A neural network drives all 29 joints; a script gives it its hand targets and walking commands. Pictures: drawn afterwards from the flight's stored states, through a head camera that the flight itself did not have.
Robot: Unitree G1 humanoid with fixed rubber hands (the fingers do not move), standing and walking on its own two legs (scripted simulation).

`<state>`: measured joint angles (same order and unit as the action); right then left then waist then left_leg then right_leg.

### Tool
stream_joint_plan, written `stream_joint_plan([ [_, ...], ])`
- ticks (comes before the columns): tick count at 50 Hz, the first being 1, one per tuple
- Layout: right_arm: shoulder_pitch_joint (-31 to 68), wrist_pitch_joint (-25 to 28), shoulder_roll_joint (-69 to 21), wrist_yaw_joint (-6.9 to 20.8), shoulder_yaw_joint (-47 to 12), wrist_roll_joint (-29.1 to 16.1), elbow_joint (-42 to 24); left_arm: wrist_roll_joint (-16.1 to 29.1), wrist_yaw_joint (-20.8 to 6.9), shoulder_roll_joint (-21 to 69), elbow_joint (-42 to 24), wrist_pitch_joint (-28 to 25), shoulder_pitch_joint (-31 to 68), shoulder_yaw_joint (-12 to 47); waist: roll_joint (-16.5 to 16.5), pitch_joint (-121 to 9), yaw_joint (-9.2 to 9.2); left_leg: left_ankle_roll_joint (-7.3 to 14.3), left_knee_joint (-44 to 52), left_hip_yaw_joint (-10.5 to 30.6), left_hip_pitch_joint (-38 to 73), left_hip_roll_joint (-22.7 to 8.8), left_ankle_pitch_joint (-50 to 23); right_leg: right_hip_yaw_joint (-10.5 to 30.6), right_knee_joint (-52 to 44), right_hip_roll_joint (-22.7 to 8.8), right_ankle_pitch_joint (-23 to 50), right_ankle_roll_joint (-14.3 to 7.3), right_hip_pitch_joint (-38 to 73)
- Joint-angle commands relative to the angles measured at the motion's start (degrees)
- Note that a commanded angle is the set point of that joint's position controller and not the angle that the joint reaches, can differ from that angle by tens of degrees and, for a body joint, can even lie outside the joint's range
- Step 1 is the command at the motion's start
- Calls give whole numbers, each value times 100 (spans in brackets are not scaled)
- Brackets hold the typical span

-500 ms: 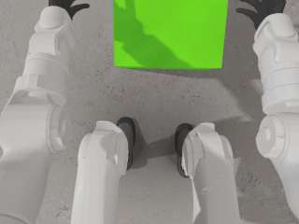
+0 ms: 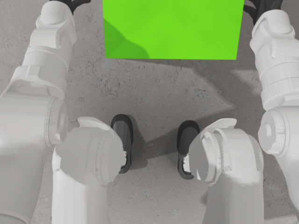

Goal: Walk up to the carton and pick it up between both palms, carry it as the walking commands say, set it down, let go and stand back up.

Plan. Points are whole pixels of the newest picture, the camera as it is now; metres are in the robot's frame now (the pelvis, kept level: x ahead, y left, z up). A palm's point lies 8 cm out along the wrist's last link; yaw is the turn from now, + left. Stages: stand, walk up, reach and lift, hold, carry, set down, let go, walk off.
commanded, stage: reach and lift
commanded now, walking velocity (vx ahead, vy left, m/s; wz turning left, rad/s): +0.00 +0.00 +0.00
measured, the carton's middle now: (169, 0) +0.56 -0.02 -0.27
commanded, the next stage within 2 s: none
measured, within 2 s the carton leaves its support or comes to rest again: leaves its support in 1.52 s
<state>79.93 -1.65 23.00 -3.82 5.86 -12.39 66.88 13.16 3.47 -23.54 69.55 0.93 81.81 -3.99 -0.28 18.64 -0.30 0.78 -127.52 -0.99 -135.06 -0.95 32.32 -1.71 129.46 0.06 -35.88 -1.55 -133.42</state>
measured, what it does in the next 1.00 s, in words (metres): stands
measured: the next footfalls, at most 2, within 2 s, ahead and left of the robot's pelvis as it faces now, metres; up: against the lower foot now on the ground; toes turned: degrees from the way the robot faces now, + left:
none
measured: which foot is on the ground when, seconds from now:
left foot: down 0.00-1.00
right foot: down 0.00-1.00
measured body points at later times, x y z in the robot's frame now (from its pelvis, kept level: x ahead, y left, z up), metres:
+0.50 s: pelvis -0.01 +0.00 +0.00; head +0.37 +0.00 +0.23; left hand +0.55 +0.17 -0.20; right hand +0.54 -0.20 -0.21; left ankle +0.11 +0.12 -0.32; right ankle +0.09 -0.11 -0.32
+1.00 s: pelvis -0.01 +0.00 +0.00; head +0.38 +0.00 +0.23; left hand +0.55 +0.17 -0.21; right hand +0.54 -0.19 -0.21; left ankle +0.11 +0.12 -0.32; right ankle +0.09 -0.11 -0.32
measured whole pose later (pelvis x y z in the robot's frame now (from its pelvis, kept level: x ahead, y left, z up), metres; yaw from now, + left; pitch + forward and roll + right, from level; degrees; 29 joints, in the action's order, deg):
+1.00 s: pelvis -0.01 +0.00 +0.00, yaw -1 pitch +39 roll +1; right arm 87.7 -1.4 21.4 -7.1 3.0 -14.1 72.5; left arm 11.8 4.4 -21.5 73.0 1.4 88.9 -3.6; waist 1.4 22.5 -0.4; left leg 0.9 -126.7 -1.1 -133.9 -2.1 31.3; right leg -2.1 128.4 -0.4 -33.7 -2.7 -133.3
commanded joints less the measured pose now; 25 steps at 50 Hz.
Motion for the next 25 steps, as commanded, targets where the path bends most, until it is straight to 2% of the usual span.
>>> stream_joint_plan([
  [1,1414,121,773,-29,-15,-117,-464,151,53,-807,-531,-108,1467,60,-43,-5909,-107,-140,557,327,3689,42,-2290,247,-962,-16,2272,318,2808],
  [3,1641,123,828,-44,-96,-174,-521,196,78,-874,-528,-92,1569,95,-21,-5811,-22,-136,520,322,3721,62,-2196,254,-917,-18,2119,303,2645],
  [5,1678,87,773,-48,-141,-226,-370,287,94,-872,-400,-56,1718,213,-4,-5654,-73,-126,590,323,3747,47,-2010,222,-956,-63,1909,297,2636],
  [6,1793,78,806,-53,-109,-238,-367,212,107,-892,-469,-41,1836,182,-95,-5604,-92,-131,573,310,3666,38,-1937,255,-971,-40,1859,273,2551],
  [7,1734,59,793,-54,-178,-258,-191,266,113,-842,-299,-25,1845,202,-30,-5583,-105,-117,574,331,3731,54,-1880,264,-977,-71,1817,275,2706],
  [9,1892,47,806,-46,-189,-318,-162,251,134,-854,-250,-13,1881,241,-144,-5606,-50,-107,607,322,3853,48,-1840,281,-946,-55,1715,289,2610],
  [10,1800,33,788,-38,-227,-318,27,271,136,-826,-173,12,1921,246,-96,-5502,-116,-98,614,349,3798,41,-1743,279,-965,-80,1647,254,2636],
  [11,1926,21,835,-27,-281,-318,-40,252,142,-894,-249,22,2011,243,-57,-5561,-43,-89,620,358,3891,48,-1686,315,-986,-98,1608,253,2721],
  [12,1832,21,797,-32,-225,-317,70,234,137,-818,-114,44,1960,252,-101,-5335,-138,-90,661,337,3702,55,-1557,301,-1013,-72,1528,248,2576],
  [13,1948,20,747,-31,-263,-322,-31,291,127,-754,-179,40,2041,288,-15,-5428,-85,-73,677,396,3834,59,-1643,270,-997,-94,1561,260,2630],
  [14,2000,30,794,-32,-299,-328,32,281,136,-739,-160,33,2055,261,-127,-5455,-64,-90,664,382,3742,54,-1625,341,-998,-118,1592,240,2667],
  [16,1961,29,653,-25,-317,-341,153,324,109,-717,-47,54,2094,307,39,-5356,-124,-67,695,362,3725,74,-1581,346,-1039,-86,1563,245,2753],
  [17,2016,46,633,-34,-304,-346,141,282,116,-653,-47,38,2030,292,-54,-5353,-82,-70,693,360,3659,71,-1581,338,-1020,-79,1599,241,2705],
  [21,2158,97,443,-48,-394,-368,23,252,132,-583,-128,-46,2063,261,33,-5624,62,-67,667,301,3720,114,-1925,332,-950,-1,1948,267,2782],
  [22,2184,113,467,-52,-423,-398,-90,273,158,-503,-205,-62,2082,273,-19,-5751,37,-91,679,330,3852,114,-1978,335,-963,5,1974,255,2891],
  [23,2233,128,382,-52,-540,-418,-108,256,162,-429,-197,-72,2009,305,20,-5770,115,-81,632,272,3757,119,-1991,373,-979,32,2026,246,2917],
  [25,2033,128,214,-66,-547,-443,29,273,168,-407,-169,-107,2036,329,33,-5711,119,-88,664,232,3641,112,-1917,434,-1031,48,1979,233,2995],
])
